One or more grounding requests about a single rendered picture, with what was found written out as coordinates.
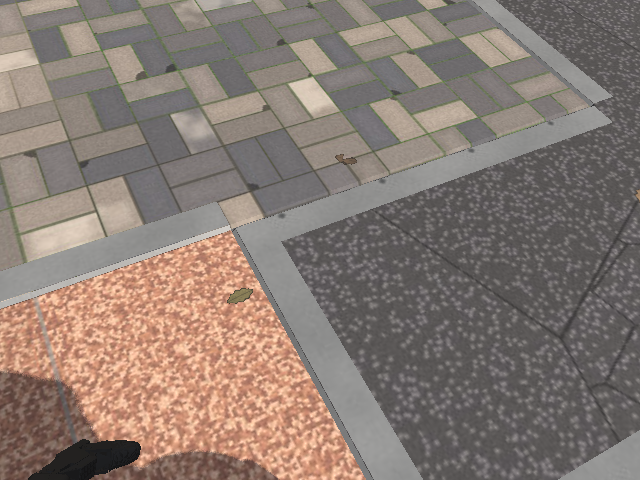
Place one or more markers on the left robot hand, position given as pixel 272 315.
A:
pixel 83 460

